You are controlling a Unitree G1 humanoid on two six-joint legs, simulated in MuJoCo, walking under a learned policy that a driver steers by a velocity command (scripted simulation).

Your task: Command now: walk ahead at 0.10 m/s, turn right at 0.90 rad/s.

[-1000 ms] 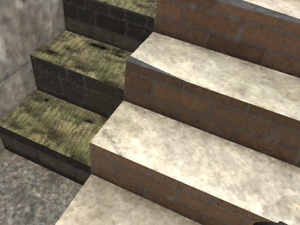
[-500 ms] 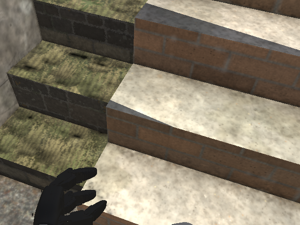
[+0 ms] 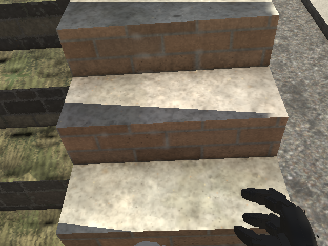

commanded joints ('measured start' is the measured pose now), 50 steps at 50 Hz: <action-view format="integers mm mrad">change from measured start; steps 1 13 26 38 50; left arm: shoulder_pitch -156 -114 6 -79 -177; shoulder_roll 201 266 267 103 17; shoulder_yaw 61 81 117 53 -31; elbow -155 -327 -253 -421 -547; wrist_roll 28 -21 -25 -2 24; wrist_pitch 7 66 19 31 -4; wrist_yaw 19 126 48 53 38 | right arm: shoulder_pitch -17 -16 246 101 51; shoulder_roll -52 -42 -277 -21 -11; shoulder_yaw -16 3 -142 -74 -68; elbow -55 -316 -197 -6 -113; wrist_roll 48 77 -40 -26 21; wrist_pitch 32 140 110 4 200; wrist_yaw -34 -51 68 19 27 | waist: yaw -27 5 -118 -13 -23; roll -50 -224 312 30 -278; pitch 30 -169 -297 -34 -9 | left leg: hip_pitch -131 -237 858 559 490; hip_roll -9 81 439 381 -26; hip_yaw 21 -26 -828 -232 111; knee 207 61 -1406 -1335 -608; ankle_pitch -83 -315 459 -137 -322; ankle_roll -47 -194 338 150 -82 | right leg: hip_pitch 29 515 -306 -401 -34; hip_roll -216 -348 35 -66 -194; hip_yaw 380 424 36 -111 -115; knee -179 34 1009 1232 -120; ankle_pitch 145 853 -362 44 930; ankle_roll -114 -52 207 161 126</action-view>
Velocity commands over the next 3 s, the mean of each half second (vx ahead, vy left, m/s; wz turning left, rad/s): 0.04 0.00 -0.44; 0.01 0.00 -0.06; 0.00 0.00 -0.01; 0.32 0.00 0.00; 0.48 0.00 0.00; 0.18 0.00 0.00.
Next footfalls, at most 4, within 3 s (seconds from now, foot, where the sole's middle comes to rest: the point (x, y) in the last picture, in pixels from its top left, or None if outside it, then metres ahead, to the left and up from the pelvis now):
0.46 left None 0.23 0.24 -0.57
0.90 right None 0.13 -0.04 -0.60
1.12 left None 0.22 0.15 -0.57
1.44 right None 0.06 -0.07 -0.76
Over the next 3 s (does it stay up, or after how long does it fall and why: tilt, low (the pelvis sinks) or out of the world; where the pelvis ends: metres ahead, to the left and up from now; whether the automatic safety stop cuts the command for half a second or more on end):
stays up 0.07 0.07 0.02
